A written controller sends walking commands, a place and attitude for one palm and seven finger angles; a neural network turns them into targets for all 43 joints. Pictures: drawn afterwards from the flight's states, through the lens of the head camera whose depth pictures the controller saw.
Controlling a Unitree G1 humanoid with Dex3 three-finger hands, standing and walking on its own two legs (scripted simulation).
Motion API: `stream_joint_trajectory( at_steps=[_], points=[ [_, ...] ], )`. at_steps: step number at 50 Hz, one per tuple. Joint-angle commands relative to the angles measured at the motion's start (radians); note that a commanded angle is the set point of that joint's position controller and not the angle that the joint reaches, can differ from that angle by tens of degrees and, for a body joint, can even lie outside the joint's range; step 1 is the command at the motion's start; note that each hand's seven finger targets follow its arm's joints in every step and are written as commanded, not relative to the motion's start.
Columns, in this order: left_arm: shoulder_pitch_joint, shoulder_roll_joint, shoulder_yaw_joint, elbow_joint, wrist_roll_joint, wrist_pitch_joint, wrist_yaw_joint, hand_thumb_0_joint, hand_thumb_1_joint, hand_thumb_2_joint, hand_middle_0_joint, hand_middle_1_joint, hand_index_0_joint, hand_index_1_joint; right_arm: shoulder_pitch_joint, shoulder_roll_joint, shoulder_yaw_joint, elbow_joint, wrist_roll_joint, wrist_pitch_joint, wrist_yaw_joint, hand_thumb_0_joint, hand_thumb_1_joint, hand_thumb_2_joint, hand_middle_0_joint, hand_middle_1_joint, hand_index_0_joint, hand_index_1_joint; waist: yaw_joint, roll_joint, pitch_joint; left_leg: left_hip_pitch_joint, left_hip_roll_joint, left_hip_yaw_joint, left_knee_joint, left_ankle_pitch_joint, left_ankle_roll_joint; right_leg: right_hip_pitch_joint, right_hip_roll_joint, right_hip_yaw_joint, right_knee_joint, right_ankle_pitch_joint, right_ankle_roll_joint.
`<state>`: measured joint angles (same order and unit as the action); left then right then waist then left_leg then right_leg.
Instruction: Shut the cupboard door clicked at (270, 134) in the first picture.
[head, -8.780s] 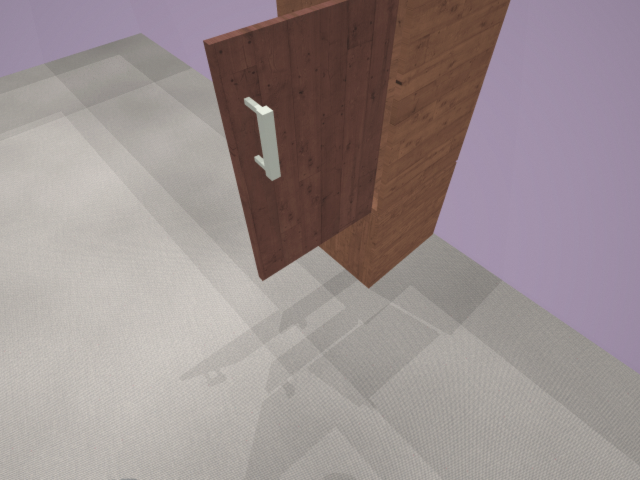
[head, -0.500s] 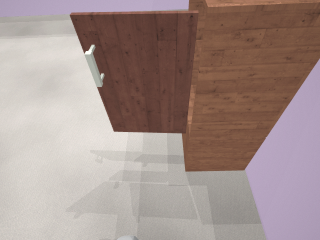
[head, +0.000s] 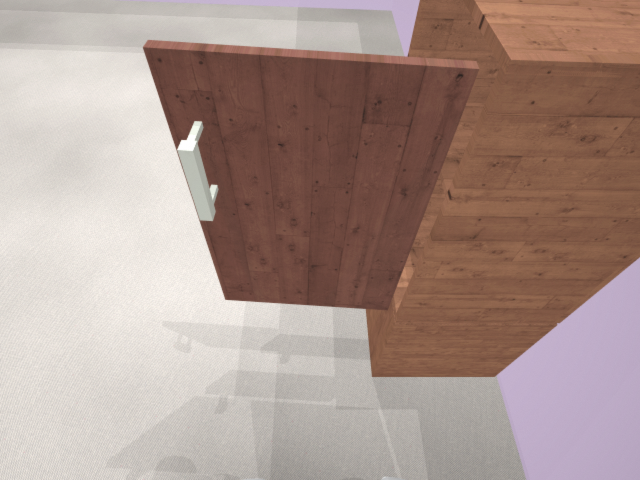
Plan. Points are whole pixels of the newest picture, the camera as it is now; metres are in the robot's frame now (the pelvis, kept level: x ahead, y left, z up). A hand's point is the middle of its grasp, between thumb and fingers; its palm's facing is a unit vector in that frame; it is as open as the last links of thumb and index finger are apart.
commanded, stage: come to a stop and stand still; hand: left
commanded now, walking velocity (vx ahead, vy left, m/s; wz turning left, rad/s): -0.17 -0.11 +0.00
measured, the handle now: (202, 173) +0.48 +0.21 +0.09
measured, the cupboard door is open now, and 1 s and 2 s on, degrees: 86 86 86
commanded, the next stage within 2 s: look again from close up in 1.02 s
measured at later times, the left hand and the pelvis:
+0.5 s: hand out of the picture +0.09 +0.16 -0.18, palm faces +0.04 -0.98 -0.18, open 7.4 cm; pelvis +0.02 -0.02 +0.00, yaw +0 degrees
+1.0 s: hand out of the picture +0.01 +0.22 -0.17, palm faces -0.02 -0.98 -0.22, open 7.4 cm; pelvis +0.01 +0.03 +0.00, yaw -1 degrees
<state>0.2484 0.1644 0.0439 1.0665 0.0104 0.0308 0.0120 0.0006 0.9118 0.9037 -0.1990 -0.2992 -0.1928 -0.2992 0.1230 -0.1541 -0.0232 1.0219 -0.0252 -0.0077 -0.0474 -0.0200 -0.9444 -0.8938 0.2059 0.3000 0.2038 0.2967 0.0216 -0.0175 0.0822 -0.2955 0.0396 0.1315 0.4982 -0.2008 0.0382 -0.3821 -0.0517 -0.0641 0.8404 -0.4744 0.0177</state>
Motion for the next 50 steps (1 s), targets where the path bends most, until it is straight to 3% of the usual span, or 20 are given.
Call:
stream_joint_trajectory(
  at_steps=[1,4,6,8,9,10,12,17,20,23,24,25,26,27,29,31,33,35,41,50],
  points=[
    [0.113,0.072,0.025,-0.054,0.012,0.018,0.001,0.0,0.9,0.9,-0.2,-0.3,-0.2,-0.3,0.071,-0.207,-0.055,-0.027,-0.004,0.014,-0.008,0.0,-0.9,-0.9,0.2,0.3,0.2,0.3,-0.015,0.145,-0.114,0.031,0.319,-0.227,-0.156,0.387,0.146,0.063,0.009,0.008,-0.014,0.017,-0.014],
    [0.094,0.079,0.032,-0.084,0.011,0.013,0.002,0.0,0.9,0.9,-0.2,-0.3,-0.2,-0.3,0.067,-0.217,-0.066,-0.034,-0.003,0.019,-0.004,0.0,-0.9,-0.9,0.2,0.3,0.2,0.3,-0.006,0.181,-0.14,0.06,0.279,-0.199,-0.098,0.461,0.111,0.124,0.02,-0.001,-0.168,0.153,-0.015],
    [0.113,0.113,0.036,-0.092,0.015,-0.002,0.007,0.0,0.9,0.9,-0.2,-0.3,-0.2,-0.3,0.067,-0.188,-0.067,-0.039,0.005,0.025,0.002,0.0,-0.9,-0.9,0.2,0.3,0.2,0.3,0.009,0.082,-0.135,0.027,0.201,-0.157,0.001,0.321,0.044,0.204,-0.011,0.051,-0.378,0.4,-0.034],
    [0.045,0.219,0.046,-0.116,0.023,-0.018,0.013,0.0,0.9,0.9,-0.2,-0.3,-0.2,-0.3,0.099,-0.096,-0.054,-0.055,0.017,0.038,0.018,0.0,-0.9,-0.9,0.2,0.3,0.2,0.3,-0.02,-0.216,-0.116,-0.077,-0.017,-0.022,0.232,-0.251,-0.064,0.188,-0.296,0.307,-0.505,0.707,-0.17],
    [0.019,0.229,0.037,-0.126,0.02,-0.022,0.012,0.0,0.9,0.9,-0.2,-0.3,-0.2,-0.3,0.096,-0.099,-0.052,-0.054,0.018,0.051,0.023,0.0,-0.9,-0.9,0.2,0.3,0.2,0.3,-0.006,-0.173,-0.127,-0.062,-0.026,-0.072,0.399,-0.375,-0.065,0.122,-0.341,0.296,-0.538,0.666,-0.232],
    [-0.009,0.215,0.038,-0.136,0.02,-0.022,0.016,0.0,0.9,0.9,-0.2,-0.3,-0.2,-0.3,0.065,-0.083,-0.052,-0.061,0.016,0.058,0.026,0.0,-0.9,-0.9,0.2,0.3,0.2,0.3,-0.008,-0.106,-0.095,-0.108,-0.034,-0.109,0.493,-0.365,-0.061,0.124,-0.3,0.273,-0.523,0.707,-0.237],
    [-0.037,0.183,0.032,-0.126,0.014,-0.029,0.028,0.0,0.9,0.9,-0.2,-0.3,-0.2,-0.3,0.068,-0.089,-0.046,-0.048,0.014,0.061,0.022,0.0,-0.9,-0.9,0.2,0.3,0.2,0.3,-0.021,-0.144,-0.088,-0.161,-0.019,-0.13,0.526,-0.336,-0.071,0.21,-0.265,0.223,-0.464,0.889,-0.229],
    [-0.011,0.206,0.039,-0.115,0.012,-0.034,0.03,0.0,0.9,0.9,-0.2,-0.3,-0.2,-0.3,0.085,-0.087,-0.034,-0.042,0.019,0.042,0.031,0.0,-0.9,-0.9,0.2,0.3,0.2,0.3,0.006,-0.136,-0.143,-0.094,-0.031,-0.085,0.213,-0.265,-0.095,0.361,-0.247,0.193,-0.416,0.952,-0.204],
    [-0.038,0.204,0.033,-0.099,0.0,-0.034,0.024,0.0,0.9,0.9,-0.2,-0.3,-0.2,-0.3,0.159,-0.083,-0.025,-0.011,0.016,0.029,0.03,0.0,-0.9,-0.9,0.2,0.3,0.2,0.3,-0.026,-0.124,-0.153,0.096,-0.038,-0.074,-0.098,-0.018,-0.086,0.288,-0.203,0.172,-0.363,0.785,-0.133],
    [-0.028,0.117,0.01,-0.105,-0.009,-0.023,0.017,0.0,0.9,0.9,-0.2,-0.3,-0.2,-0.3,0.115,-0.179,-0.032,-0.027,0.004,0.012,0.021,0.0,-0.9,-0.9,0.2,0.3,0.2,0.3,0.009,0.138,-0.141,0.097,0.191,-0.272,-0.146,0.298,0.037,0.207,-0.051,0.052,-0.337,0.291,-0.013],
    [-0.03,0.107,0.007,-0.097,-0.001,-0.019,0.019,0.0,0.9,0.9,-0.2,-0.3,-0.2,-0.3,0.084,-0.179,-0.03,-0.027,0.002,0.018,0.022,0.0,-0.9,-0.9,0.2,0.3,0.2,0.3,0.016,0.101,-0.113,0.024,0.181,-0.234,-0.151,0.176,0.035,0.257,-0.037,0.055,-0.372,0.229,-0.012],
    [0.103,0.132,-0.007,-0.064,-0.002,-0.041,0.061,0.0,0.9,0.9,-0.2,-0.3,-0.2,-0.3,-0.02,-0.175,-0.034,-0.106,0.026,-0.001,0.031,0.0,-0.9,-0.9,0.2,0.3,0.2,0.3,0.055,0.092,-0.086,0.033,0.094,-0.117,0.1,0.119,-0.023,0.199,-0.12,0.137,-0.41,0.518,-0.042],
    [0.063,0.2,-0.002,-0.084,0.011,-0.062,0.055,0.0,0.9,0.9,-0.2,-0.3,-0.2,-0.3,0.049,-0.133,-0.018,-0.123,0.021,-0.002,0.032,0.0,-0.9,-0.9,0.2,0.3,0.2,0.3,-0.011,0.032,-0.145,0.009,0.005,-0.102,0.137,0.059,-0.058,0.276,-0.219,0.257,-0.392,0.87,-0.102],
    [0.01,0.202,0.001,-0.097,0.001,-0.065,0.046,0.0,0.9,0.9,-0.2,-0.3,-0.2,-0.3,0.149,-0.086,-0.019,-0.091,0.016,-0.004,0.031,0.0,-0.9,-0.9,0.2,0.3,0.2,0.3,-0.059,0.066,-0.185,0.055,0.005,-0.111,0.031,-0.025,-0.046,0.27,-0.241,0.236,-0.333,0.897,-0.139],
    [-0.012,0.157,-0.015,-0.115,0.002,-0.056,0.047,0.0,0.9,0.9,-0.2,-0.3,-0.2,-0.3,0.173,-0.124,-0.019,-0.082,0.01,-0.006,0.03,0.0,-0.9,-0.9,0.2,0.3,0.2,0.3,-0.05,0.11,-0.2,0.13,0.066,-0.168,-0.024,0.249,-0.023,0.223,-0.099,0.105,-0.291,0.574,-0.082],
    [0.001,0.13,-0.022,-0.106,0.007,-0.043,0.042,0.0,0.9,0.9,-0.2,-0.3,-0.2,-0.3,0.149,-0.138,-0.016,-0.094,0.008,-0.01,0.024,0.0,-0.9,-0.9,0.2,0.3,0.2,0.3,-0.03,0.153,-0.14,0.123,0.106,-0.197,-0.055,0.401,0.001,0.185,-0.039,0.055,-0.305,0.365,-0.055],
    [0.021,0.11,-0.028,-0.096,0.009,-0.034,0.04,0.0,0.9,0.9,-0.2,-0.3,-0.2,-0.3,0.132,-0.152,-0.013,-0.106,0.01,-0.008,0.022,0.0,-0.9,-0.9,0.2,0.3,0.2,0.3,-0.02,0.059,-0.067,0.067,0.109,-0.216,-0.086,0.315,0.015,0.179,-0.024,0.046,-0.331,0.266,-0.042],
    [0.029,0.104,-0.033,-0.086,0.008,-0.033,0.035,0.0,0.9,0.9,-0.2,-0.3,-0.2,-0.3,0.126,-0.152,-0.01,-0.11,0.009,-0.01,0.024,0.0,-0.9,-0.9,0.2,0.3,0.2,0.3,-0.022,0.004,-0.024,0.048,0.089,-0.219,-0.122,0.152,0.014,0.16,-0.033,0.07,-0.363,0.26,-0.044],
    [0.051,0.116,-0.036,-0.083,0.012,-0.031,0.025,0.0,0.9,0.9,-0.2,-0.3,-0.2,-0.3,0.119,-0.169,-0.007,-0.098,0.006,-0.012,0.032,0.0,-0.9,-0.9,0.2,0.3,0.2,0.3,-0.017,0.06,0.008,0.015,0.083,-0.243,-0.242,-0.104,0.012,0.163,-0.033,0.062,-0.376,0.242,-0.039],
    [0.073,0.124,-0.043,-0.049,0.005,-0.044,0.026,0.0,0.9,0.9,-0.2,-0.3,-0.2,-0.3,0.15,-0.168,0.006,-0.041,0.012,-0.025,0.029,0.0,-0.9,-0.9,0.2,0.3,0.2,0.3,-0.021,0.029,-0.062,0.121,0.069,-0.208,-0.21,0.105,0.001,0.197,-0.059,0.081,-0.415,0.327,-0.037]
  ],
)
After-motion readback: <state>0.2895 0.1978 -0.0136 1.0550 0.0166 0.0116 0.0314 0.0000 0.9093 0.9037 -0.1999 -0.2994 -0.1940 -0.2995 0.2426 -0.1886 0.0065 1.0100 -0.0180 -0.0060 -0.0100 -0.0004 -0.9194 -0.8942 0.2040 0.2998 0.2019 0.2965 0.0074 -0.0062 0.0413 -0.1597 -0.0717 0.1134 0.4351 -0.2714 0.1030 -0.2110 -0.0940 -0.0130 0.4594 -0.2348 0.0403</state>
